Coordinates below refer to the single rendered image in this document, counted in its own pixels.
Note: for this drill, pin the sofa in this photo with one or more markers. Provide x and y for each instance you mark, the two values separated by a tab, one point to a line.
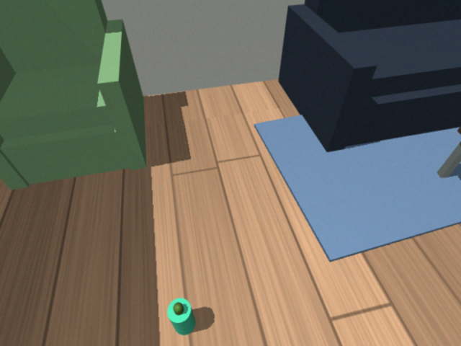
361	71

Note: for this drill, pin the coffee table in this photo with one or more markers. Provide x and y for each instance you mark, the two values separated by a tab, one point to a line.
451	163

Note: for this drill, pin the armchair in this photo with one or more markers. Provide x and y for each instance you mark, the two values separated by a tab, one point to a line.
70	98

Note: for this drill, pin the bottle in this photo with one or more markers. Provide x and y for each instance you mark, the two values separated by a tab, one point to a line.
181	316

